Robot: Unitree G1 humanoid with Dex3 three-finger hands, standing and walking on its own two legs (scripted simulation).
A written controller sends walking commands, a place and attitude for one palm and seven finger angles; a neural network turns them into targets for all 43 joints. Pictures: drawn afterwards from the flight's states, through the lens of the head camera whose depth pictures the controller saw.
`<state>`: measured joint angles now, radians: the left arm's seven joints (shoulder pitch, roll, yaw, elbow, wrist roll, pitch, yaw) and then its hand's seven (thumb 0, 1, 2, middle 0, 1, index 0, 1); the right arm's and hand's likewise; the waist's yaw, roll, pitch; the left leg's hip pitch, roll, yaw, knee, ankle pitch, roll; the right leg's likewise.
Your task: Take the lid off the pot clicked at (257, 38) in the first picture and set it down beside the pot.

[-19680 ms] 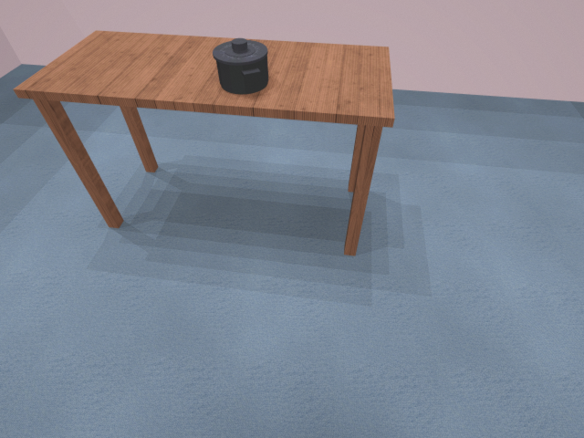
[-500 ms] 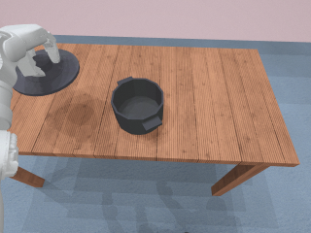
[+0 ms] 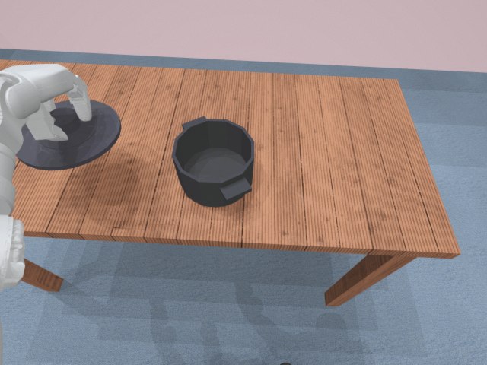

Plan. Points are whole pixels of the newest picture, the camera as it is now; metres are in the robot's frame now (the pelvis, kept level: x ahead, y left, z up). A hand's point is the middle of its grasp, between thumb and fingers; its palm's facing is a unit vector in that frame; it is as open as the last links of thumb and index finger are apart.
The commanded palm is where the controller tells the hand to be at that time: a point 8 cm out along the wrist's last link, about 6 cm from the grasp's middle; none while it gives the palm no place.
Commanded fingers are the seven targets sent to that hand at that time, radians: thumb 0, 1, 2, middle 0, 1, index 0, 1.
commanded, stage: lower the lid onto the table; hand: left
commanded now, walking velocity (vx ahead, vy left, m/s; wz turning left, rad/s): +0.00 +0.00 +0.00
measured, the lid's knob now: (63, 121) +0.48 +0.30 +0.10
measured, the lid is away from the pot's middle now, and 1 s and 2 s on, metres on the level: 0.24 0.24 0.24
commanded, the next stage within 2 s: open the fingers wide in 2.00 s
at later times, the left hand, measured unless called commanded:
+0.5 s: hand (57, 128) +0.47 +0.31 +0.10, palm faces -0.46 -0.06 -0.89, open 7.5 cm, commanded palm +0.50 +0.30 +0.17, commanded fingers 0.00 0.67 0.93 -0.85 -1.04 -0.87 -1.04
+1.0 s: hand (75, 138) +0.48 +0.30 +0.06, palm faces -0.48 -0.04 -0.87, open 7.5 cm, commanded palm +0.50 +0.29 +0.13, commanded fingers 0.00 0.67 0.93 -0.85 -1.04 -0.87 -1.04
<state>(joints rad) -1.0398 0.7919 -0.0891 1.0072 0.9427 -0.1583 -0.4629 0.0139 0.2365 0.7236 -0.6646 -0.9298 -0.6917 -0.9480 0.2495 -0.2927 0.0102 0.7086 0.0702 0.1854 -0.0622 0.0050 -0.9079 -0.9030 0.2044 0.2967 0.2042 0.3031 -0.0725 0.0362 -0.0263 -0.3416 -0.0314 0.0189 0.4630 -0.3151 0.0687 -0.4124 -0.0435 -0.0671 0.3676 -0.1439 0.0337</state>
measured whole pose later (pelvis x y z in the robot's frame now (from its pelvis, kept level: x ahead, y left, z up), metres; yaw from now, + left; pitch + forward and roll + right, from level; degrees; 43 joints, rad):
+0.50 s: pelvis +0.00 +0.01 +0.00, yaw -1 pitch +13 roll -3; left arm -1.03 0.81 -0.05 1.08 0.97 -0.20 -0.41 0.01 0.24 0.72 -0.66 -0.93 -0.69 -0.95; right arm 0.32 -0.29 0.01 0.73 0.07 0.19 -0.07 0.00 -0.91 -0.90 0.21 0.30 0.21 0.30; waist -0.10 0.03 -0.04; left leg -0.39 -0.04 0.04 0.50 -0.34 0.08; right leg -0.46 -0.05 -0.05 0.39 -0.15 0.03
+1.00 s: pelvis +0.01 +0.02 -0.01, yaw -1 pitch +15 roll -3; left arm -0.98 0.73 -0.05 1.06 0.99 -0.20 -0.36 0.01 0.24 0.72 -0.66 -0.93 -0.69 -0.95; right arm 0.28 -0.27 0.00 0.71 0.05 0.19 -0.06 0.00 -0.91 -0.90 0.21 0.30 0.21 0.30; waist -0.09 0.05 -0.05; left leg -0.43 -0.04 0.02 0.52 -0.36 0.09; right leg -0.51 -0.04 -0.04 0.43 -0.16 0.01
